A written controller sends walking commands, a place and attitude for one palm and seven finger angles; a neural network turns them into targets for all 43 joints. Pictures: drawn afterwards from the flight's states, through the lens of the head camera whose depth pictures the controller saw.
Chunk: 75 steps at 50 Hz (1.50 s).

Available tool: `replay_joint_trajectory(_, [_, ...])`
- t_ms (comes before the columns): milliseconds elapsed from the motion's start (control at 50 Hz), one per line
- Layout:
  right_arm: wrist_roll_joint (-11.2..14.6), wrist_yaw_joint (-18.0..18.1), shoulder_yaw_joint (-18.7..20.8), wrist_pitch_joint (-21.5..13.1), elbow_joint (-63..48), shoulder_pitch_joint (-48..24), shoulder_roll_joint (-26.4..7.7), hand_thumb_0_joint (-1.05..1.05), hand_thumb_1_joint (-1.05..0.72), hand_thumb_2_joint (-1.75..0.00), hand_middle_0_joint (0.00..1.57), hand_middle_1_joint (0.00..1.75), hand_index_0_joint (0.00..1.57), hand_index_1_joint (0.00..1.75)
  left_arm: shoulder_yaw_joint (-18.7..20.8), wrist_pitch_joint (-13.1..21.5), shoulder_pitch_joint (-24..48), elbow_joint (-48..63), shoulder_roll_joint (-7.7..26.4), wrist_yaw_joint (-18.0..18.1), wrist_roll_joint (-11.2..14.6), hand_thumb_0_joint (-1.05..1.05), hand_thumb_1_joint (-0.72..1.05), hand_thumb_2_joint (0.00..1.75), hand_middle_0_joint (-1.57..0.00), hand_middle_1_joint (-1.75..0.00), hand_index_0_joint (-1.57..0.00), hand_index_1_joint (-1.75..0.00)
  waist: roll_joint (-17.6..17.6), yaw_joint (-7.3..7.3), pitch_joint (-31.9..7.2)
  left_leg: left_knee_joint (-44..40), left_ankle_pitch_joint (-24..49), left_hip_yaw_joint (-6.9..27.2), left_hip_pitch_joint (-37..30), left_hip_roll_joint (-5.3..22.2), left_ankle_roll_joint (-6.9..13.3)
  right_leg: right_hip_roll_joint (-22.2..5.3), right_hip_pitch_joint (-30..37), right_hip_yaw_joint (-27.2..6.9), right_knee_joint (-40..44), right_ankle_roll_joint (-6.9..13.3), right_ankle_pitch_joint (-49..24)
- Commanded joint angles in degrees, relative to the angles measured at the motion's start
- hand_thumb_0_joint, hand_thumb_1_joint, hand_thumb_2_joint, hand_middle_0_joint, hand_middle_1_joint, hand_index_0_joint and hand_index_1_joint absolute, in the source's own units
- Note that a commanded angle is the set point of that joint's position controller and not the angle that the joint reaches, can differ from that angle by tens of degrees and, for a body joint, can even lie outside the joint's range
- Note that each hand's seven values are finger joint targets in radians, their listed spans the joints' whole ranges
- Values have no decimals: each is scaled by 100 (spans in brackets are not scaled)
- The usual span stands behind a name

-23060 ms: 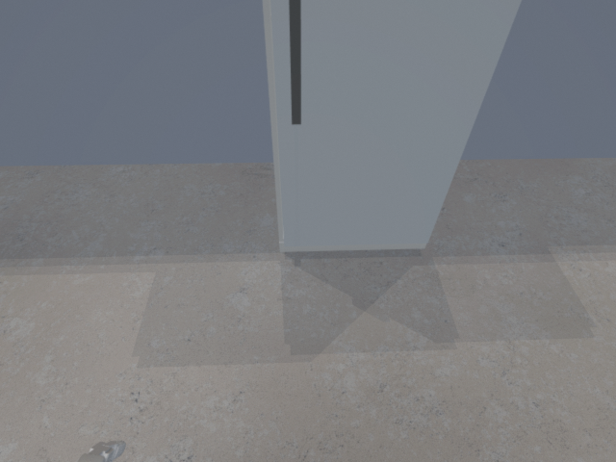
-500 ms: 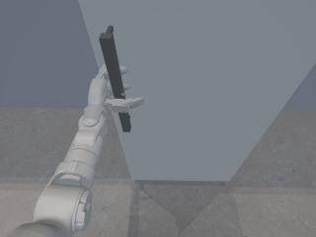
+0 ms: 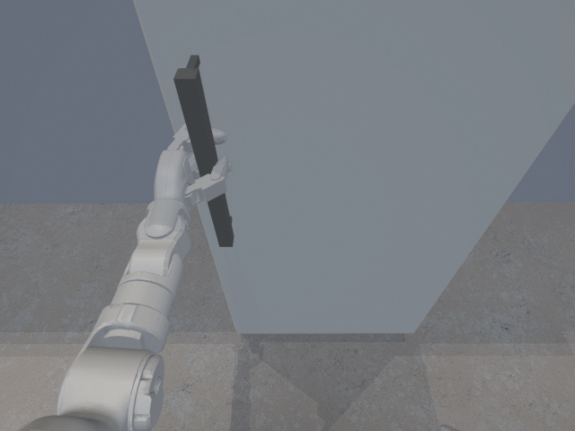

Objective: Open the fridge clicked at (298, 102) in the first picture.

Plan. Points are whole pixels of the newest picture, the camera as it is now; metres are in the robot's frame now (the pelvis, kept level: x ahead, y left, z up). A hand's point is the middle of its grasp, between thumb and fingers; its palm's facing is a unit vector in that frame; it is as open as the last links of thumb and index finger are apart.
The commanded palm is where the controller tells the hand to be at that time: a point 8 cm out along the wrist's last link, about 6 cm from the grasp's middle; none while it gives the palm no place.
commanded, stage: grip the handle and tug to test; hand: left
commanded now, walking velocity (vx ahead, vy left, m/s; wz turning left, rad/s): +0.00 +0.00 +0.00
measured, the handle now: (213, 168) +0.49 +0.12 +0.10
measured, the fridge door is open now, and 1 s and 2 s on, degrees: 0 10 36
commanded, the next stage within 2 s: pull the door a little, standing still in 0.56 s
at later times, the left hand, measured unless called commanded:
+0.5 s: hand (220, 182) +0.42 +0.09 +0.13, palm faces -0.01 -1.00 -0.01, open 6.1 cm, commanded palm +0.37 +0.14 +0.13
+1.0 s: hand (221, 231) +0.34 +0.08 +0.13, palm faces -0.06 -1.00 -0.05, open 6.4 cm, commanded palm +0.31 +0.14 +0.13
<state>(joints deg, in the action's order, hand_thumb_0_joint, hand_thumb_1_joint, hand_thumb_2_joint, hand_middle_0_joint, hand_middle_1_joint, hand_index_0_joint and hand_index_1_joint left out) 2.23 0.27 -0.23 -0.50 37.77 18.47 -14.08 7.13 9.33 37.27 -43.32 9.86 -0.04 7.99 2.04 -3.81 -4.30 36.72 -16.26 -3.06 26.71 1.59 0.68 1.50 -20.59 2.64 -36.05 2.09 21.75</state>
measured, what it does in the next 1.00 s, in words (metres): stands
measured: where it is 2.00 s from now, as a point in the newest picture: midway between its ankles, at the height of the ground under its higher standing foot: outside the picture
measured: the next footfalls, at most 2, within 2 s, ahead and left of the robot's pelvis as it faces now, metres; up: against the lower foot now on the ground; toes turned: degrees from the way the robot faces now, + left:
left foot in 1.78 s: -0.09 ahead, +0.03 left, +0.00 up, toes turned +18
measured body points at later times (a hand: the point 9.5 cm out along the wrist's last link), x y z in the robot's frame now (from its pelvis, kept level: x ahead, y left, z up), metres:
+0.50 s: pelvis +0.03 -0.01 +0.00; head +0.04 -0.03 +0.45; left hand +0.42 +0.15 +0.13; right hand +0.13 -0.26 -0.11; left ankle +0.02 +0.11 -0.72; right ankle -0.04 -0.09 -0.72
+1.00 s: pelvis +0.03 -0.02 +0.01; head +0.02 -0.04 +0.46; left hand +0.33 +0.14 +0.14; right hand +0.22 -0.24 -0.08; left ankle +0.02 +0.11 -0.72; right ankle -0.04 -0.09 -0.72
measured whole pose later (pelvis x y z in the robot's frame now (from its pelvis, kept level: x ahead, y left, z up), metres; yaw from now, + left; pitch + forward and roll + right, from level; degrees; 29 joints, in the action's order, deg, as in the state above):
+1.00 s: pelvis +0.03 -0.02 +0.01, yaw +0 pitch +2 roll +1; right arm 1.8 1.7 -2.1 4.2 30.2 10.5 -12.8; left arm -1.8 -2.2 3.0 -1.2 7.1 -1.1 7.9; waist 2.7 0.0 -4.3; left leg 30.2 -16.5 -2.0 15.3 1.1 -0.6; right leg 1.6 -8.9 2.9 -29.1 2.9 22.3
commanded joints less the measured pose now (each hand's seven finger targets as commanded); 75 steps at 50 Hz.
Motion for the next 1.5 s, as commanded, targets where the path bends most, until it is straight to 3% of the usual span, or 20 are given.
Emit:
replay_joint_trajectory(0, [9, 52, 278, -229, -730, -66, -736, 0, -90, -90, 20, 30, 20, 30, 153, 459, 2323, 1672, 766, -114, 88, 0, 90, 90, -45, -140, -45, -140, -363, 89, -1884, -133, 1831, 218, -1708, -204, 199, 97, 181, -108, 444, -149, -2930])
replay_joint_trajectory(60, [10, 47, 279, -205, -763, -96, -726, 0, -90, -90, 20, 30, 20, 30, 125, 440, 2237, 1884, 753, -107, 77, 0, 90, 90, -45, -140, -45, -140, -151, 125, -1941, -132, 2045, 222, -1804, -201, 184, 90, 230, -98, 407, -131, -3072])
replay_joint_trajectory(280, [5, -6, 326, -180, -886, -174, -697, 0, -90, -90, 20, 30, 20, 30, -212, 226, 1475, 2619, 373, -103, 42, 0, 90, 90, -45, -140, -45, -140, -261, 176, -2099, -93, 2630, 199, -2076, -180, 206, 82, 377, -86, 365, -158, -3614])
replay_joint_trajectory(340, [11, -32, 330, -173, -1008, -256, -677, 0, -90, -90, 20, 30, 20, 30, -223, 137, 814, 2971, 331, -134, 64, 0, 90, 90, -45, -140, -45, -140, -314, 333, -2188, -108, 2996, 171, -2129, -165, 216, 56, 604, -85, 330, -172, -3969])
replay_joint_trajectory(500, [14, -31, 282, -103, -1233, -485, -626, 0, -90, -90, 20, 30, 20, 30, -168, -205, -186, 3992, 438, -235, 133, 0, 90, 90, -45, -140, -45, -140, -440, 452, -2041, -233, 3166, 85, -2039, -198, 234, -47, 1142, -115, 373, -249, -4774])
replay_joint_trajectory(620, [-21, 28, 246, -39, -1316, -631, -597, 0, -90, -90, 20, 30, 20, 30, -284, -446, -462, 4622, 407, -172, 112, 0, 90, 90, -45, -140, -45, -140, -423, 393, -1834, -307, 3224, 113, -2185, -188, 235, -79, 1222, -100, 489, -246, -4687])
replay_joint_trajectory(680, [-14, 90, 201, 24, -1200, -720, -584, 0, -90, -90, 20, 30, 20, 30, -283, -576, 121, 4466, 449, -121, 80, 0, 90, 90, -45, -140, -45, -140, -350, 227, -1434, -376, 2789, 150, -2171, -199, 212, -39, 875, -97, 614, -219, -4229])
replay_joint_trajectory(760, [-18, 87, 165, 77, -1366, -891, -514, 0, -90, -90, 20, 30, 20, 30, -359, -727, -936, 4875, 283, -190, 129, 0, 90, 90, -45, -140, -45, -140, -243, 442, -1740, -314, 3383, 119, -2285, -239, 219, -184, 1276, -119, 502, -286, -5125])
replay_joint_trajectory(820, [-37, 90, 148, 146, -1501, -967, -521, 0, -90, -90, 20, 30, 20, 30, -351, -823, -1568, 5195, 327, -264, 168, 0, 90, 90, -45, -140, -45, -140, -658, 519, -1875, -380, 3418, 133, -2264, -229, 220, -227, 1606, -82, 474, -325, -5422])
replay_joint_trajectory(900, [2, 84, 72, 147, -1684, -1318, -415, 0, -90, -90, 20, 30, 20, 30, -578, -829, -2201, 5815, 77, -296, 244, 0, 90, 90, -45, -140, -45, -140, -548, 530, -1332, -648, 2536, 159, -2234, -174, 168, -106, 1233, -25, 715, -201, -4000])
replay_joint_trajectory(920, [-19, 107, 74, 171, -1650, -1290, -466, 0, -90, -90, 20, 30, 20, 30, -451, -829, -2221, 5613, 231, -255, 230, 0, 90, 90, -45, -140, -45, -140, -627, 474, -1068, -646, 2339, 165, -2162, -169, 181, -92, 1121, -29, 802, -196, -3770])
replay_joint_trajectory(940, [-57, 276, 25, 272, -1599, -1539, -492, 0, -90, -90, 20, 30, 20, 30, -318, -403, -1061, 6279, 1147, 23, -316, 0, 90, 90, -45, -140, -45, -140, -348, 395, -420, -487, 2149, 157, -2133, -5, 382, -473, 486, -570, 1453, -541, -3581])
replay_joint_trajectory(960, [-158, 343, 26, 368, -1426, -1411, -398, 0, -90, -90, 20, 30, 20, 30, -584, -388, -1938, 5486, 576, 138, -374, 0, 90, 90, -45, -140, -45, -140, -537, 315, -349, -411, 2134, 199, -2175, -14, 375, -562, 507, -474, 1566, -623, -3742])
replay_joint_trajectory(980, [-181, 341, 32, 422, -1487, -1433, -404, 0, -90, -90, 20, 30, 20, 30, -796, -374, -2354, 5428, 358, 147, -413, 0, 90, 90, -45, -140, -45, -140, -620, 363, -354, -383, 2281, 162, -2103, -6, 356, -603, 616, -452, 1532, -744, -4332])
replay_joint_trajectory(1020, [-167, 366, 77, 539, -1556, -1434, -437, 0, -90, -90, 20, 30, 20, 30, -754, -276, -2429, 5840, 544, 174, -477, 0, 90, 90, -45, -140, -45, -140, -732, 362, -814, -426, 2527, 179, -2140, -8, 308, -631, 1164, -335, 1201, -758, -5232])
replay_joint_trajectory(1140, [-206, 388, 69, 730, -1708, -1457, -317, 0, -90, -90, 20, 30, 20, 30, -1046, -130, -2935, 6368, 338, 288, -509, 0, 90, 90, -45, -140, -45, -140, 55, 233, -1247, -827, 4089, 587, -3152, 476, 350, -255, 569, -154, 940, -518, -2945])
replay_joint_trajectory(1200, [-219, 387, 59, 738, -1773, -1439, -254, 0, -90, -90, 20, 30, 20, 30, -1162, -119, -3073, 6581, 277, 306, -541, 0, 90, 90, -45, -140, -45, -140, -285, 176, -1268, -883, 3925, 521, -3008, 406, 262, -265, 713, -74, 1138, -524, -3105])
replay_joint_trajectory(1300, [-231, 415, 28, 674, -1740, -1485, -222, 0, -90, -90, 20, 30, 20, 30, -1347, -120, -3252, 6533, 189, 331, -567, 0, 90, 90, -45, -140, -45, -140, -259, 110, -727, -1562, 2286, 776, -2392, 388, 207, -166, 540, -73, 1436, -455, -1550])
replay_joint_trajectory(1420, [-290, 480, 138, 486, -1567, -1554, -294, 0, -90, -90, 20, 30, 20, 30, -1477, -105, -3237, 6747, 194, 353, -661, 0, 90, 90, -45, -140, -45, -140, 317, 75, -317, -2687, -274, 1956, -1127, 766, 433, -1, 808, -307, 842, -288, -170])
replay_joint_trajectory(1480, [-323, 484, 194, 342, -1481, -1736, -243, 0, -90, -90, 20, 30, 20, 30, -1591, -173, -3439, 6793, 17, 343, -720, 0, 90, 90, -45, -140, -45, -140, 315, 170, -308, -2806, -790, 2058, -497, 912, 512, -5, 1296, -401, 835, -221, -114])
